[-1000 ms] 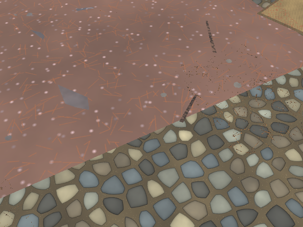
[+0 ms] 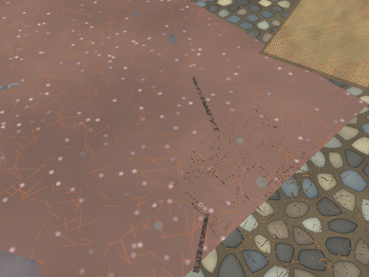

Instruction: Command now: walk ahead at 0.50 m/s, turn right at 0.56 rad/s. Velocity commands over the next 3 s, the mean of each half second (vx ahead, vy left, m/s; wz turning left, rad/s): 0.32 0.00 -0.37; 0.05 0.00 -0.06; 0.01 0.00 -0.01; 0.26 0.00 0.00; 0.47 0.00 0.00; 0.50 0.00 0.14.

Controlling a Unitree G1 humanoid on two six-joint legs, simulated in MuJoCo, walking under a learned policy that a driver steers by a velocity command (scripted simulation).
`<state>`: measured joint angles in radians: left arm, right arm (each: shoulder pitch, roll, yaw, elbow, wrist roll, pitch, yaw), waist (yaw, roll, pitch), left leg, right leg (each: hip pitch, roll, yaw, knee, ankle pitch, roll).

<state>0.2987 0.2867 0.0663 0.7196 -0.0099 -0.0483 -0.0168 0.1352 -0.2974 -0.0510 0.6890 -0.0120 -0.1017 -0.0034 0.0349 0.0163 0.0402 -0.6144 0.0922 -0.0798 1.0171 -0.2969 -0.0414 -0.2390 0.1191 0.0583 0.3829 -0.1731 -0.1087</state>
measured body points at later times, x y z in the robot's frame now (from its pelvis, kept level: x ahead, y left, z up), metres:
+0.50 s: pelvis +0.22 +0.06 +0.00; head +0.26 +0.06 +0.44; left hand +0.42 +0.29 -0.11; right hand +0.30 -0.22 -0.12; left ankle +0.29 +0.15 -0.74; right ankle +0.22 -0.10 -0.72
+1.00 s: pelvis +0.28 +0.03 -0.01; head +0.29 +0.03 +0.44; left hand +0.46 +0.25 -0.12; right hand +0.34 -0.25 -0.14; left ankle +0.29 +0.15 -0.74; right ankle +0.25 -0.10 -0.74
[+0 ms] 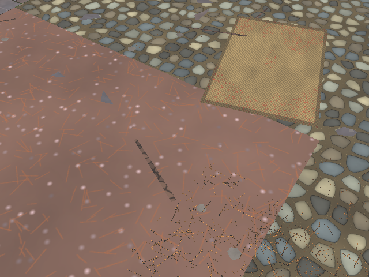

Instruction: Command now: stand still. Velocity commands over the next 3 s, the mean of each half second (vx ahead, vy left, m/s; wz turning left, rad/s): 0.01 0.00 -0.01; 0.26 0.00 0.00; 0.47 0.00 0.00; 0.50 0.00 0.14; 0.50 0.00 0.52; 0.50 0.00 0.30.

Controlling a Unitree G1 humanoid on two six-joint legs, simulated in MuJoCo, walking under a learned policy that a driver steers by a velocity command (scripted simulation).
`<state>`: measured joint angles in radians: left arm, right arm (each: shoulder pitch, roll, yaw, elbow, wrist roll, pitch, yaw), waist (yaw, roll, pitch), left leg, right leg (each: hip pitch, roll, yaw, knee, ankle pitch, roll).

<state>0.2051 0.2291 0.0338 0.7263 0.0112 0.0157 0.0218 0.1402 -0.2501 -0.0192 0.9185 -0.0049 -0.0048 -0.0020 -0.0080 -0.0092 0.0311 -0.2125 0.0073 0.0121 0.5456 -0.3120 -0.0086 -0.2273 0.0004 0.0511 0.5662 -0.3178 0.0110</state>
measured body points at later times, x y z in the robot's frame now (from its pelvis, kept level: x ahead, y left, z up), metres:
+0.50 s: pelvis -0.01 +0.00 +0.00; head +0.00 +0.00 +0.45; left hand +0.07 +0.26 -0.13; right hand +0.06 -0.26 -0.14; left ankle -0.01 +0.12 -0.73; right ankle -0.01 -0.13 -0.73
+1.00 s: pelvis +0.09 -0.03 +0.01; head +0.10 -0.04 +0.46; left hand +0.01 +0.21 -0.13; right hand +0.22 -0.28 -0.12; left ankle +0.14 +0.12 -0.66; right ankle +0.00 -0.12 -0.73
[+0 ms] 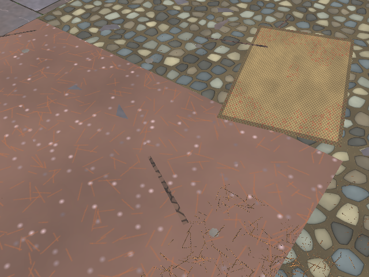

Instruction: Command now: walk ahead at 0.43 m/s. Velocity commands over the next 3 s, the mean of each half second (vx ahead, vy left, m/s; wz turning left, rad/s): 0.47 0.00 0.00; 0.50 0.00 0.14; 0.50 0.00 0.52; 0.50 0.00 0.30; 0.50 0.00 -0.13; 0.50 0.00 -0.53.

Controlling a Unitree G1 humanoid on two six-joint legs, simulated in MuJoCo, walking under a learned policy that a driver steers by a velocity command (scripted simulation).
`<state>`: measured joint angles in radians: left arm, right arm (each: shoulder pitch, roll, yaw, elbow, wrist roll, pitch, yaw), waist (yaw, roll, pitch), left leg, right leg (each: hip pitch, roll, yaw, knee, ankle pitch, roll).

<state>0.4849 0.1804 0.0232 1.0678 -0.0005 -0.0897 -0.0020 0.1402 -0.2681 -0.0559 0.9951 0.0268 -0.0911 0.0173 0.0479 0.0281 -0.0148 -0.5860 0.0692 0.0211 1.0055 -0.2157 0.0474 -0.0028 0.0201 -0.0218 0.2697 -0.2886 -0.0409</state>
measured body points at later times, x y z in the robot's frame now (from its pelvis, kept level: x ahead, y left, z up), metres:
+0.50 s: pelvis +0.27 +0.06 +0.00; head +0.28 +0.07 +0.45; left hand +0.40 +0.33 -0.12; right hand +0.28 -0.20 -0.14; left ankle +0.27 +0.14 -0.75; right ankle +0.36 -0.11 -0.67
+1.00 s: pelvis +0.57 -0.01 +0.00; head +0.58 -0.01 +0.45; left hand +0.61 +0.26 -0.13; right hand +0.66 -0.27 -0.14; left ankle +0.57 +0.16 -0.66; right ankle +0.59 -0.09 -0.75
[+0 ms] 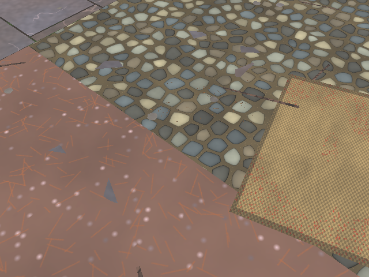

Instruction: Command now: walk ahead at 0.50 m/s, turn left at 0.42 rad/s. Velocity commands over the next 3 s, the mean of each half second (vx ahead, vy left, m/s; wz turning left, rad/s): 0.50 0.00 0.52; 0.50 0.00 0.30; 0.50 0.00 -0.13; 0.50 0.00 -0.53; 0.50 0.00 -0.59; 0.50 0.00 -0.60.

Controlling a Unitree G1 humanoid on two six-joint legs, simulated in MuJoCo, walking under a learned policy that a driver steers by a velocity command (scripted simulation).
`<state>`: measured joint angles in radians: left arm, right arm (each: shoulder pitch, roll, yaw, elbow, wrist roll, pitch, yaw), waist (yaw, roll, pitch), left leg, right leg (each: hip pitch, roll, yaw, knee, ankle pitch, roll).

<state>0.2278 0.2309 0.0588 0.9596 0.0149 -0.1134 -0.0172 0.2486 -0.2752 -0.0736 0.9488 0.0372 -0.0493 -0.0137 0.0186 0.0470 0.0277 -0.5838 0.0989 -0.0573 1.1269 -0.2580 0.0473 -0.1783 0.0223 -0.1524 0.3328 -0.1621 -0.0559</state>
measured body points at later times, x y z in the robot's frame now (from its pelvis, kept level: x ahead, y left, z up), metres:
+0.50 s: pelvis +0.27 +0.08 -0.01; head +0.31 +0.10 +0.44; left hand +0.33 +0.38 -0.12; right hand +0.44 -0.16 -0.12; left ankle +0.30 +0.15 -0.74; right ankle +0.28 -0.09 -0.65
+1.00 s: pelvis +0.58 +0.12 -0.01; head +0.60 +0.13 +0.44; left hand +0.56 +0.41 -0.12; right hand +0.77 -0.09 -0.13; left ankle +0.47 +0.22 -0.66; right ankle +0.65 +0.06 -0.74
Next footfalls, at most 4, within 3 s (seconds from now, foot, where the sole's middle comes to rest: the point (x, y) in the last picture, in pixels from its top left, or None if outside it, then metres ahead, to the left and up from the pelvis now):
0.34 left None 0.34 0.16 -0.78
0.84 right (183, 227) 0.69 0.07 -0.78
1.36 left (102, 192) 0.84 0.42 -0.78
1.86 right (154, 133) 1.18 0.22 -0.78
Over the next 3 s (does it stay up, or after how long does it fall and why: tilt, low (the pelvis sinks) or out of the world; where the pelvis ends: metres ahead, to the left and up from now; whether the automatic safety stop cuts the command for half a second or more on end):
stays up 1.58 0.17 -0.02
